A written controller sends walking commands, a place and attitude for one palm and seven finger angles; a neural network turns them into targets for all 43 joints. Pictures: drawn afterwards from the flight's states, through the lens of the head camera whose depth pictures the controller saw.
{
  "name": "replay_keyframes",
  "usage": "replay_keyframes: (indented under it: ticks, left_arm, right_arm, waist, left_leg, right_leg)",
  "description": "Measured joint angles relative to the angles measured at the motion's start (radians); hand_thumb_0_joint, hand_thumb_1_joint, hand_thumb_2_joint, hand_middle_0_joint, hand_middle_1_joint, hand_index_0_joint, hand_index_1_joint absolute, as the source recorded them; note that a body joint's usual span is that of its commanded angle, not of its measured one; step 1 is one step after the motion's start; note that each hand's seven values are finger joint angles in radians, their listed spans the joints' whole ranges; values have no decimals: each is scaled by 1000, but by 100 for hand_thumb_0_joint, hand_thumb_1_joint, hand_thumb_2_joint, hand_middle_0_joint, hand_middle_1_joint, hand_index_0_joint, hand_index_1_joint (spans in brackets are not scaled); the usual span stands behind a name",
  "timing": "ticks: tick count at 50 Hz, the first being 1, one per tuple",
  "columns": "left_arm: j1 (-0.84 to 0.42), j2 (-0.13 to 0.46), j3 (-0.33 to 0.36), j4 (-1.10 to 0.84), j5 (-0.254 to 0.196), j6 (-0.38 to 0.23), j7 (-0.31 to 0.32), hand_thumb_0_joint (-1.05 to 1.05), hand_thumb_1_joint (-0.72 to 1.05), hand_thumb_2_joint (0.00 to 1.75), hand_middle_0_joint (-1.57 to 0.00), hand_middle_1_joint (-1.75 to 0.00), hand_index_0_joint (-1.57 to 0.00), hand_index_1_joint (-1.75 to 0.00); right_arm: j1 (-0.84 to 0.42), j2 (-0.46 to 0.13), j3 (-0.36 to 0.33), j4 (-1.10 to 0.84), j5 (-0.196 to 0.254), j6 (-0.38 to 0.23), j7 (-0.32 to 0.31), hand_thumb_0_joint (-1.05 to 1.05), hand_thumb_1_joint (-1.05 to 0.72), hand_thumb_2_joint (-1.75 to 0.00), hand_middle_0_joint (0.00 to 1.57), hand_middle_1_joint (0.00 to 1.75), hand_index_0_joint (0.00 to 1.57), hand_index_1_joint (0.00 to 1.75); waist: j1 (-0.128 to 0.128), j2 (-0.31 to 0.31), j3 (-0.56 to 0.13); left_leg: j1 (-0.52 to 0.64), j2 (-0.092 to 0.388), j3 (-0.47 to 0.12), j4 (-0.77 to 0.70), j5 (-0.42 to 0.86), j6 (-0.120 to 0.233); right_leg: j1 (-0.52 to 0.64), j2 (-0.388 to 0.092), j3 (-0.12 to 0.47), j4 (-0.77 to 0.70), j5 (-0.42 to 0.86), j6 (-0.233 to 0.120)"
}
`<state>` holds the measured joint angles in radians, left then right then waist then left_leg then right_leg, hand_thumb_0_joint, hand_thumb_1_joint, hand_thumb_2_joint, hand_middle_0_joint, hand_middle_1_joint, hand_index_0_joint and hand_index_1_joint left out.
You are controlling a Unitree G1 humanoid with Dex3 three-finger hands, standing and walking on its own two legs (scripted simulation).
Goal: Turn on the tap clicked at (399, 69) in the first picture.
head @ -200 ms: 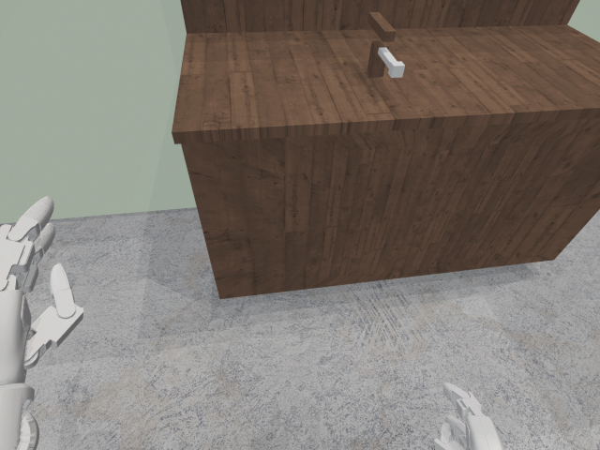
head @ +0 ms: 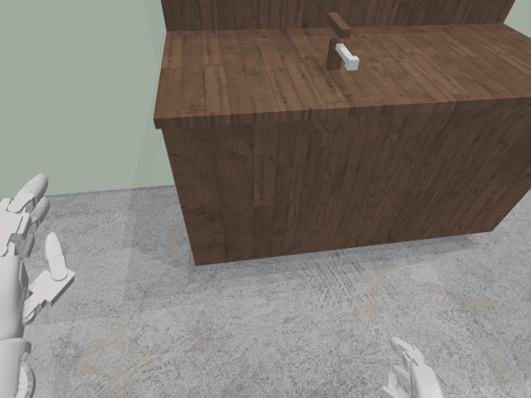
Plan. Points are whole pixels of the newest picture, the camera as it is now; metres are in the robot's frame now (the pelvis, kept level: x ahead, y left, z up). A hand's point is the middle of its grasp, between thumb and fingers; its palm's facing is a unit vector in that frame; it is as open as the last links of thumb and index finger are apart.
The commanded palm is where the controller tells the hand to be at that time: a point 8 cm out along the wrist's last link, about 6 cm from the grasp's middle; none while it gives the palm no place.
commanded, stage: stand and wait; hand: left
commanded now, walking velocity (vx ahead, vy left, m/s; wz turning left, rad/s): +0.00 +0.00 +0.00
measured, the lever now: (351, 63) +0.91 -0.17 +0.10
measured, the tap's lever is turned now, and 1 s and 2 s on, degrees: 0 0 0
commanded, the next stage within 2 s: look at it before walking up in 0.06 s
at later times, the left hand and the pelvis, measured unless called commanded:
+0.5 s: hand (75, 276) +0.21 +0.24 +0.15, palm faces +0.39 -0.84 -0.37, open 7.4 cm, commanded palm +0.17 +0.27 +0.17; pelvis -0.01 +0.00 +0.00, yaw -4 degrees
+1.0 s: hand (161, 256) +0.24 +0.15 +0.15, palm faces +0.20 -0.87 -0.44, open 7.4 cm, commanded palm +0.21 +0.19 +0.17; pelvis -0.03 -0.03 -0.03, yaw -18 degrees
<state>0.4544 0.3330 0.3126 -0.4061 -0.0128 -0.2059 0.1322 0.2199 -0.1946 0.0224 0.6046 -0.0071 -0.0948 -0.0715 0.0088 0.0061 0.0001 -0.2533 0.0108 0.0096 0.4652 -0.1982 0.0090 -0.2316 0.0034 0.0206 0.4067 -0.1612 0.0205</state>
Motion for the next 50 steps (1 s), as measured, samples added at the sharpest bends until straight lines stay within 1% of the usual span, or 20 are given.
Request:
replay_keyframes:
  ticks: [16, 18, 21, 24, 27, 30, 36, 39, 43, 44, 46, 47, 48, 50]
  left_arm:
    - [9, 2, 1, 0, -2, 0, 0, 1, 89, 90, -21, -30, -21, -30]
    - [7, 0, 1, 3, -2, 0, 1, 1, 89, 90, -21, -30, -21, -30]
    - [5, -3, 9, 2, -3, 1, 3, 1, 89, 90, -21, -30, -21, -30]
    - [-6, -7, 17, 2, -4, 4, 10, 1, 89, 90, -21, -30, -21, -30]
    - [-23, -12, 19, -2, -4, 11, 14, 1, 89, 90, -21, -30, -21, -30]
    - [-34, -13, 21, -15, -7, 16, 16, 1, 89, 90, -21, -30, -21, -30]
    - [-24, -15, 21, -64, -13, 13, 12, 1, 89, 90, -21, -30, -21, -30]
    - [-9, -12, 29, -88, -15, 5, 13, 1, 89, 90, -21, -30, -21, -30]
    - [3, 16, 59, -94, -21, -3, 11, 1, 89, 90, -21, -30, -21, -30]
    - [5, 24, 69, -91, -24, -3, 11, 1, 89, 90, -21, -30, -21, -30]
    - [8, 30, 83, -77, -31, 0, 10, 1, 89, 90, -21, -30, -21, -30]
    - [8, 27, 85, -70, -33, 3, 10, 1, 89, 90, -21, -30, -21, -30]
    - [8, 21, 83, -65, -33, 6, 10, 1, 89, 90, -21, -30, -21, -30]
    - [-2, 11, 71, -56, -28, 10, 9, 1, 89, 90, -21, -30, -21, -30]
  right_arm:
    - [8, -3, -2, 2, 1, 4, 1, 1, -91, -90, 20, 30, 20, 30]
    - [8, -4, -3, 2, 1, 4, 1, 1, -91, -90, 20, 30, 20, 30]
    - [3, -3, -4, -3, 2, 5, 4, 1, -91, -90, 20, 30, 20, 30]
    - [-7, 1, -7, -13, 4, 5, 8, 1, -91, -90, 20, 30, 20, 30]
    - [-19, 4, -9, -26, 6, 7, 12, 1, -91, -90, 20, 30, 20, 30]
    - [-28, 6, -11, -42, 9, 13, 16, 1, -91, -90, 20, 30, 20, 30]
    - [-30, -4, -24, -53, 6, 35, 27, 1, -91, -90, 20, 30, 20, 30]
    - [-26, -14, -33, -48, 3, 48, 31, 1, -91, -90, 20, 30, 20, 30]
    - [-11, -16, -38, -50, 9, 60, 24, 1, -91, -90, 20, 30, 20, 30]
    - [-8, -14, -38, -53, 12, 59, 21, 1, -91, -90, 20, 30, 20, 30]
    - [-3, -8, -37, -54, 15, 49, 17, 1, -91, -90, 20, 30, 20, 30]
    - [0, -4, -35, -51, 14, 42, 18, 1, -91, -90, 20, 30, 20, 30]
    - [3, -1, -32, -49, 14, 34, 22, 1, -91, -90, 20, 30, 20, 30]
    - [12, 3, -23, -50, 14, 20, 36, 1, -91, -90, 20, 30, 20, 30]
  waist:
    - [-2, 2, -1]
    - [2, 3, -1]
    - [15, 1, 0]
    - [28, -3, 3]
    - [33, -10, 9]
    - [32, -15, 17]
    - [17, -18, 22]
    - [11, -21, 27]
    - [5, -36, 37]
    - [7, -39, 41]
    - [17, -31, 52]
    - [24, -22, 57]
    - [32, -12, 62]
    - [42, 9, 68]
  left_leg:
    - [3, 1, -2, -4, 5, -1]
    - [2, 3, 1, -4, 6, -2]
    - [-4, 11, 20, 4, 2, -4]
    - [-19, 21, 46, 25, -9, -7]
    - [-39, 31, 70, 60, -25, -11]
    - [-63, 41, 90, 105, -45, -15]
    - [-114, 60, 113, 186, -97, -25]
    - [-119, 58, 123, 185, -86, -25]
    - [-117, 59, 158, 189, -88, -20]
    - [-115, 62, 170, 196, -95, -20]
    - [-101, 78, 195, 212, -109, -22]
    - [-89, 92, 208, 218, -116, -26]
    - [-77, 108, 220, 223, -123, -32]
    - [-60, 142, 242, 245, -140, -50]
  right_leg:
    - [5, 1, -2, -7, 6, -1]
    - [2, 3, 1, -7, 8, -1]
    - [-17, 10, 20, 10, 8, -3]
    - [-49, 21, 46, 47, 1, -5]
    - [-89, 32, 70, 101, -15, -9]
    - [-130, 45, 89, 164, -37, -14]
    - [-198, 71, 119, 246, -62, -23]
    - [-216, 81, 142, 256, -58, -22]
    - [-241, 86, 172, 291, -69, -18]
    - [-257, 81, 165, 333, -110, -15]
    - [-284, 58, 103, 453, -211, 3]
    - [-284, 44, 66, 489, -240, 11]
    - [-272, 28, 32, 498, -255, 16]
    - [-221, 1, -24, 445, -242, 21]
